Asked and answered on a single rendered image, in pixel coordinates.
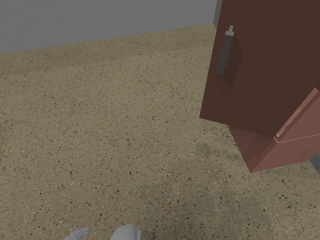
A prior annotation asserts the cupboard door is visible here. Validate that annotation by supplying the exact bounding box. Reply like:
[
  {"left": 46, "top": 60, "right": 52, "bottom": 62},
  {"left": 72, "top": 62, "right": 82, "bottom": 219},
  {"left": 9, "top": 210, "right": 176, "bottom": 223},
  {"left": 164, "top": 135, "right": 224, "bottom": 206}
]
[{"left": 199, "top": 0, "right": 320, "bottom": 137}]

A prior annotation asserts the left robot thigh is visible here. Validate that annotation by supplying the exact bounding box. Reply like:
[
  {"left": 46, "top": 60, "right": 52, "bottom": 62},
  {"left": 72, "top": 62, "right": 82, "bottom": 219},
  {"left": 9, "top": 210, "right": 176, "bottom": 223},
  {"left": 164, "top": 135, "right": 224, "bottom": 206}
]
[{"left": 109, "top": 225, "right": 141, "bottom": 240}]

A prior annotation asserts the left robot hand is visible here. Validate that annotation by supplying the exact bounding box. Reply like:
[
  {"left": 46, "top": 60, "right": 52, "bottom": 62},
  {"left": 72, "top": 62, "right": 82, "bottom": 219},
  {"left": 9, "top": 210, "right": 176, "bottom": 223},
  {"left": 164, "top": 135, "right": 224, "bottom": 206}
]
[{"left": 64, "top": 228, "right": 90, "bottom": 240}]

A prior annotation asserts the handle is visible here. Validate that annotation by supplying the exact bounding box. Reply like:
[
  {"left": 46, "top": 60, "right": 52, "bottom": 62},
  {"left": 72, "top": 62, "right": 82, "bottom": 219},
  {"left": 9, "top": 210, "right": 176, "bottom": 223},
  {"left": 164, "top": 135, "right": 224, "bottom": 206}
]
[{"left": 216, "top": 25, "right": 234, "bottom": 75}]

